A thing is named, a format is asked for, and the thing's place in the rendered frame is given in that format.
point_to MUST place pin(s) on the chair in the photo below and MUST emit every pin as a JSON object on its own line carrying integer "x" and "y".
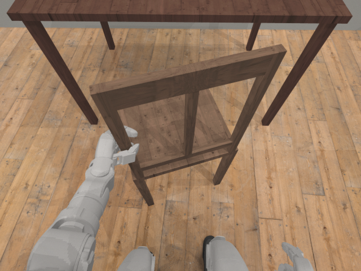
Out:
{"x": 177, "y": 119}

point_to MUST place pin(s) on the robot right hand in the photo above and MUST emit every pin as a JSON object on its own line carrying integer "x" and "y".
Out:
{"x": 296, "y": 256}

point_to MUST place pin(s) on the table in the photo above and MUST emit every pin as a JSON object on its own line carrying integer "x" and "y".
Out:
{"x": 328, "y": 13}

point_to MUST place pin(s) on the left robot forearm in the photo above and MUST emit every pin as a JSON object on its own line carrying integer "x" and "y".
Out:
{"x": 88, "y": 203}

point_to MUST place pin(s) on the left robot upper arm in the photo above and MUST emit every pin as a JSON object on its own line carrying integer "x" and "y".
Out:
{"x": 64, "y": 250}

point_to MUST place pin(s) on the robot left hand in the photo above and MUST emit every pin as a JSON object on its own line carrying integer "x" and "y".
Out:
{"x": 107, "y": 147}

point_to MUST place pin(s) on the robot thigh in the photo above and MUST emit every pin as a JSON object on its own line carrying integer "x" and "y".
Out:
{"x": 138, "y": 260}
{"x": 223, "y": 256}

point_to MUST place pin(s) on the left robot thigh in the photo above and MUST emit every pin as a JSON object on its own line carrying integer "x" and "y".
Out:
{"x": 138, "y": 260}

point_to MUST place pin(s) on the right robot thigh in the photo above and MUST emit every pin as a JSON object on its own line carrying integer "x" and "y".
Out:
{"x": 223, "y": 256}

